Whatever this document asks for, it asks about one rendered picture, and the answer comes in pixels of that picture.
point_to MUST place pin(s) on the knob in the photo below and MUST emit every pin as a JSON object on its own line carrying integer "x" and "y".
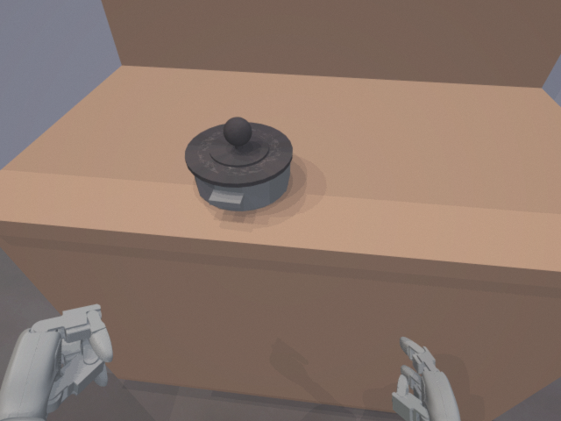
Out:
{"x": 237, "y": 131}

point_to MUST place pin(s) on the table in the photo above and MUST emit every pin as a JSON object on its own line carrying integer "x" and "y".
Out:
{"x": 424, "y": 199}

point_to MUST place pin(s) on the pot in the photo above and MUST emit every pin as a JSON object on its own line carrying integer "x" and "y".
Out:
{"x": 245, "y": 198}

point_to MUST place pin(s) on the lid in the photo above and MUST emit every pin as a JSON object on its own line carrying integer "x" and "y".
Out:
{"x": 212, "y": 159}

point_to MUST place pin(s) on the robot left hand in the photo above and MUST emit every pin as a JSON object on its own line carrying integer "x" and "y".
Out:
{"x": 29, "y": 389}

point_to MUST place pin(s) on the robot right hand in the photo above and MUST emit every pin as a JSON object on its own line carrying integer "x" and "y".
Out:
{"x": 433, "y": 398}

